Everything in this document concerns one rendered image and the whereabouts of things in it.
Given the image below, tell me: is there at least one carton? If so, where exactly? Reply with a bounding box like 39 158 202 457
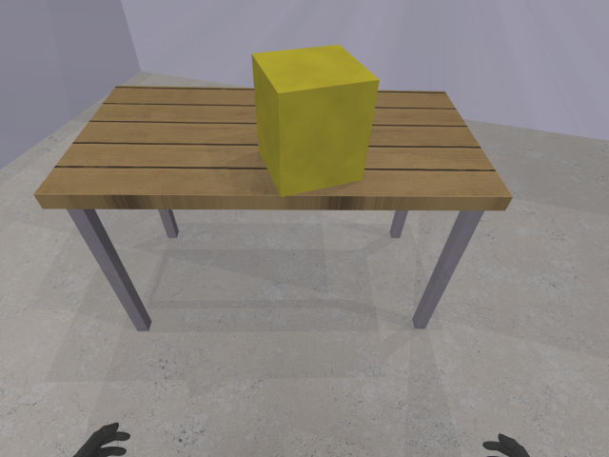
251 45 380 197

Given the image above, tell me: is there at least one table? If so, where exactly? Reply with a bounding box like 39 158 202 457
33 86 513 331

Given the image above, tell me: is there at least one robot left hand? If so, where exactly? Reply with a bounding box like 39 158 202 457
73 423 130 457

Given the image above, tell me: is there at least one robot right hand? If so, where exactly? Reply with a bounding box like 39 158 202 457
482 434 530 457

